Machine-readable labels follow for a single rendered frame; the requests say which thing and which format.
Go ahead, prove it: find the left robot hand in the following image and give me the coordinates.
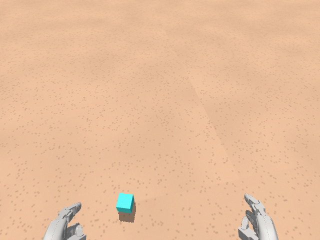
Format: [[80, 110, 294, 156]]
[[42, 202, 87, 240]]

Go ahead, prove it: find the right robot hand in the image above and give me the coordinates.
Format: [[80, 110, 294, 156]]
[[238, 193, 279, 240]]

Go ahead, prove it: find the cube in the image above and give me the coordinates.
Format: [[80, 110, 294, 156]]
[[116, 193, 134, 213]]

